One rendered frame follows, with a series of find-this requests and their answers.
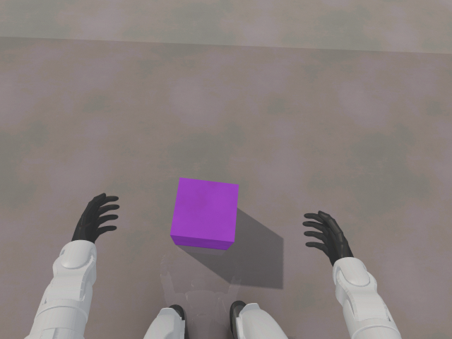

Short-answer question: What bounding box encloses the left robot foot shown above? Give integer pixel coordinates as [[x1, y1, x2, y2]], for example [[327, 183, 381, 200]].
[[169, 304, 184, 320]]

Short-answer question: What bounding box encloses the right robot forearm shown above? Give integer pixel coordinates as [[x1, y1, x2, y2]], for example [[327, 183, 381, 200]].
[[333, 257, 402, 339]]

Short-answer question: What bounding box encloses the robot right hand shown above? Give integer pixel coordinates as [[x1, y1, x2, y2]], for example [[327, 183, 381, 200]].
[[302, 211, 354, 266]]

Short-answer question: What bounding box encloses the carton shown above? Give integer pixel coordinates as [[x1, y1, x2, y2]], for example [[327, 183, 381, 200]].
[[170, 177, 239, 250]]

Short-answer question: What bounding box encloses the robot left hand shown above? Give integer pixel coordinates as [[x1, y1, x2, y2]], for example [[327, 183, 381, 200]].
[[71, 193, 119, 243]]

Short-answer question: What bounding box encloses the left robot forearm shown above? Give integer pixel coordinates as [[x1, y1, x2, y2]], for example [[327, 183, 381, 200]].
[[24, 240, 97, 339]]

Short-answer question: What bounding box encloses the right robot shin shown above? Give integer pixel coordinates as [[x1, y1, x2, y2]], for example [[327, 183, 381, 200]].
[[240, 303, 260, 314]]

